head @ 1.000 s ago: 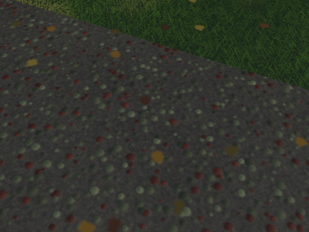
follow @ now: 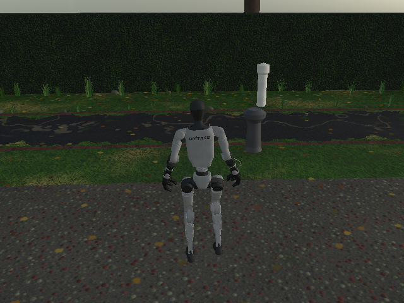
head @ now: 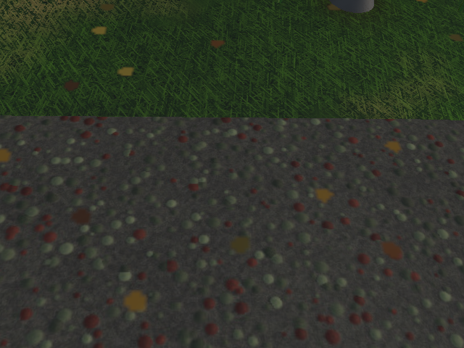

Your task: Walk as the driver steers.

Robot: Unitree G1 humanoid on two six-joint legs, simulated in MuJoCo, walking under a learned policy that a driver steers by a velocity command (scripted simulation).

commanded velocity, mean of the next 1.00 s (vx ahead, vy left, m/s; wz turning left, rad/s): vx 0.16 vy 0.00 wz -0.13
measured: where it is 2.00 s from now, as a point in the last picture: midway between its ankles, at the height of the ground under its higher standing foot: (254, 300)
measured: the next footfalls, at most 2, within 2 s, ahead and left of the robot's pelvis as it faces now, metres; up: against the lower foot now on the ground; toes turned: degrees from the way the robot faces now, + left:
right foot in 0.18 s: +0.01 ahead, -0.12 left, +0.00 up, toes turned -3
left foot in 0.52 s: +0.02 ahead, +0.09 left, +0.00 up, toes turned -6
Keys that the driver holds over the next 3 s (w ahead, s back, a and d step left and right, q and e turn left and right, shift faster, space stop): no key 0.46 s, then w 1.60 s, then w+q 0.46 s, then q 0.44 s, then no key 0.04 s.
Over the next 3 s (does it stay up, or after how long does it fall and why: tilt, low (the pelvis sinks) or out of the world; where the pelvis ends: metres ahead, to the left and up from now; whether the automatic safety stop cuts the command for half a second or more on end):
stays up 1.13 -0.09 -0.02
